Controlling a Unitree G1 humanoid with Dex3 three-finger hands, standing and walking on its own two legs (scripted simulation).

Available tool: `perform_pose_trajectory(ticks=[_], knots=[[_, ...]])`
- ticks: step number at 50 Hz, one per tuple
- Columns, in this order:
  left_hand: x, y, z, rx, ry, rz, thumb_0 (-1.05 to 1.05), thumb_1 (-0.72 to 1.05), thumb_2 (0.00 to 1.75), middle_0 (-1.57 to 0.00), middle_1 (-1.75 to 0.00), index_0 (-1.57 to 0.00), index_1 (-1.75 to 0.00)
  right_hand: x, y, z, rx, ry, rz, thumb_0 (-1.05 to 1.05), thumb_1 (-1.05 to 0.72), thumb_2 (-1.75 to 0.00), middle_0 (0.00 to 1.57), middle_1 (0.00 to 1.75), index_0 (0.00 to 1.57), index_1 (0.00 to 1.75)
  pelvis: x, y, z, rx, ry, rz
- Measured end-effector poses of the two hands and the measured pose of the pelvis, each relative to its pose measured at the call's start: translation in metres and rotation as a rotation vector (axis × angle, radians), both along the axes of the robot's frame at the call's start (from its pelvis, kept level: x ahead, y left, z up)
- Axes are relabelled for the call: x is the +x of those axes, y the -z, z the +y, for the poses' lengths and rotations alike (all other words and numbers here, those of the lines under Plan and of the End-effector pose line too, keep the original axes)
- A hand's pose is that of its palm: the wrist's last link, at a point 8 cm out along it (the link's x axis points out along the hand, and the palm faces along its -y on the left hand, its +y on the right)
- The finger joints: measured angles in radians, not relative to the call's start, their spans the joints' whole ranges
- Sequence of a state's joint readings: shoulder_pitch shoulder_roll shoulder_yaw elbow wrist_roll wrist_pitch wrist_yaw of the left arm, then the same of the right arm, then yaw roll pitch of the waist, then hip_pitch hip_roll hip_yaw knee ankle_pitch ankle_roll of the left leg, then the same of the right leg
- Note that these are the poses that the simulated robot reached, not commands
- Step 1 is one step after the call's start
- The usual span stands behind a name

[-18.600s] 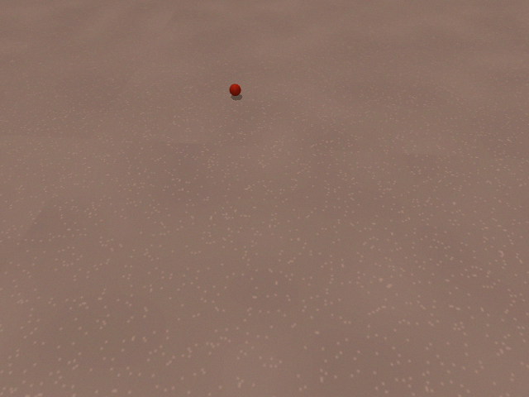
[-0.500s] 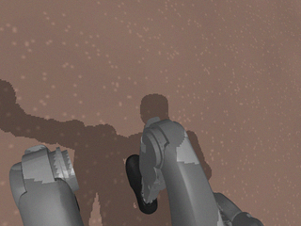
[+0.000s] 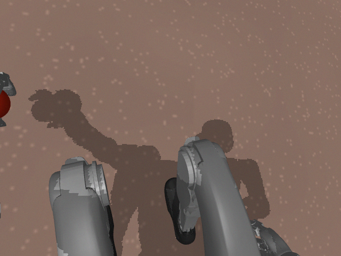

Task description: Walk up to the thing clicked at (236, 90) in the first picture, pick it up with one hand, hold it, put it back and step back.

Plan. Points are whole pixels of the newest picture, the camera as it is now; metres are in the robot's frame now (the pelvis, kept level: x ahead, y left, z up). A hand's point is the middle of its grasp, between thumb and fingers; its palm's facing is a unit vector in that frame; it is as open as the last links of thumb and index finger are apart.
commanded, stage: settle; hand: left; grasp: from above
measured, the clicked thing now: out of the picture +0.46 +0.35 -0.18
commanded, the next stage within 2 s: lift in 0.02 s
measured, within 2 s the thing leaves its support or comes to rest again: neither
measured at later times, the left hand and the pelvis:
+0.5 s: hand out of the picture +0.42 +0.35 -0.08, palm faces -0.47 -0.10 -0.88, open 8.9 cm; pelvis -0.01 +0.00 +0.04, yaw +3 degrees
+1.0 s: hand out of the picture +0.36 +0.32 +0.11, palm faces -0.42 -0.14 -0.90, open 8.9 cm; pelvis +0.00 +0.00 +0.19, yaw +6 degrees
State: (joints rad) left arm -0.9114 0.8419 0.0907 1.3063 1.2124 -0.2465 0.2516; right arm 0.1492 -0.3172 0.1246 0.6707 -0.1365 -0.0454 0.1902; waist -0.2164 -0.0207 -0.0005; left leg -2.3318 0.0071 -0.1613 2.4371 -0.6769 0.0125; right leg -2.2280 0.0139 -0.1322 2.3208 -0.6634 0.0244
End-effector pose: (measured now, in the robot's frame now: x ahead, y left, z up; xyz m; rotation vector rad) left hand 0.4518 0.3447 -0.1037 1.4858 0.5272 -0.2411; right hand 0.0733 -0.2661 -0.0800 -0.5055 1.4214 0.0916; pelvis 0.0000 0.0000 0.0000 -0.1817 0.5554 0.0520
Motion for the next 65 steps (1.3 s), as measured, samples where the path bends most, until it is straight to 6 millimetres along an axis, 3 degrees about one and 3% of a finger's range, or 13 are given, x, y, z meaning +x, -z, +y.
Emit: perform_pose_trajectory(ticks=[12, 20, 32, 40, 48, 57, 65], knots=[[-0.002, -0.031, 0.004, 0.019, -0.014, -0.017, -0.01, 0.02, 0.54, -0.61, -0.66, -0.81, -0.66, -0.013, -0.011, -0.003, -0.041, 0.063, -0.012, 0.00, -0.92, -0.90, 0.20, 0.30, 0.20, 0.30, -0.006, -0.011, 0.001, 0.010, -0.007, 0.009], [-0.015, -0.053, 0.003, 0.010, -0.033, 0.013, -0.01, 0.03, 0.53, -0.61, -0.66, -0.80, -0.67, -0.016, -0.019, 0.003, -0.015, 0.113, -0.015, 0.00, -0.92, -0.91, 0.20, 0.30, 0.20, 0.30, -0.006, -0.028, 0.002, 0.023, -0.019, 0.029], [-0.044, -0.122, 0.004, -0.001, -0.029, -0.007, 0.00, 0.02, 0.57, -0.59, -0.67, -0.79, -0.69, 0.015, -0.049, 0.006, 0.014, 0.133, -0.108, 0.01, -0.92, -0.91, 0.20, 0.30, 0.21, 0.30, -0.007, -0.071, 0.001, 0.047, -0.035, 0.039], [-0.066, -0.180, -0.005, -0.025, -0.023, -0.025, 0.01, 0.03, 0.60, -0.56, -0.71, -0.76, -0.73, 0.047, -0.092, 0.011, 0.025, 0.133, -0.213, 0.01, -0.92, -0.91, 0.20, 0.30, 0.21, 0.30, -0.005, -0.116, 0.002, 0.060, -0.046, 0.018], [-0.085, -0.255, -0.018, -0.036, -0.027, -0.054, 0.02, 0.03, 0.62, -0.53, -0.74, -0.74, -0.76, 0.071, -0.150, 0.018, 0.043, 0.149, -0.306, 0.01, -0.91, -0.91, 0.20, 0.30, 0.21, 0.30, -0.002, -0.175, 0.002, 0.081, -0.060, -0.038], [-0.115, -0.338, -0.036, -0.053, -0.033, -0.027, 0.03, 0.03, 0.65, -0.52, -0.76, -0.73, -0.78, 0.079, -0.226, 0.027, 0.074, 0.181, -0.380, 0.01, -0.91, -0.90, 0.20, 0.30, 0.21, 0.30, 0.006, -0.252, 0.001, 0.113, -0.071, -0.132], [-0.123, -0.391, -0.045, -0.046, -0.036, -0.034, 0.03, 0.04, 0.64, -0.50, -0.78, -0.73, -0.79, 0.080, -0.280, 0.026, 0.075, 0.204, -0.422, 0.01, -0.91, -0.90, 0.20, 0.30, 0.21, 0.30, 0.018, -0.305, 0.002, 0.134, -0.078, -0.207]])
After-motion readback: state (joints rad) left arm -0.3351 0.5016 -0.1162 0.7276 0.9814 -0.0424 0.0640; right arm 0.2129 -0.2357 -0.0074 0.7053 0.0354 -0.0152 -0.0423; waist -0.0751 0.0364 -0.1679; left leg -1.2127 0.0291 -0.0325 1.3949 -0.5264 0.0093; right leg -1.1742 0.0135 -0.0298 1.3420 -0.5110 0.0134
